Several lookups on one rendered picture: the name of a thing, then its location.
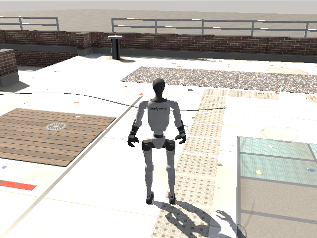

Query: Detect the robot left hand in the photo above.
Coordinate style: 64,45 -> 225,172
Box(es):
127,137 -> 139,147

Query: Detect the humanoid robot torso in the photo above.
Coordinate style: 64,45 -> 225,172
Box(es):
147,99 -> 170,149

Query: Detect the right robot forearm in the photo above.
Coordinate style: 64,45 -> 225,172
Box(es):
177,120 -> 186,137

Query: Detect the right robot foot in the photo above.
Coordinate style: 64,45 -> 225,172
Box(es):
168,192 -> 175,204

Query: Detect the left robot upper arm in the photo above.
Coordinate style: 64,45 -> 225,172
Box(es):
134,100 -> 149,127

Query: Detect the right robot upper arm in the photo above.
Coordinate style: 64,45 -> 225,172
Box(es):
169,100 -> 182,127

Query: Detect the left robot forearm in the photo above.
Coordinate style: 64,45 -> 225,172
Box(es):
129,119 -> 139,138

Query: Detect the robot right hand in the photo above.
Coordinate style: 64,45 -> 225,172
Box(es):
175,135 -> 186,144

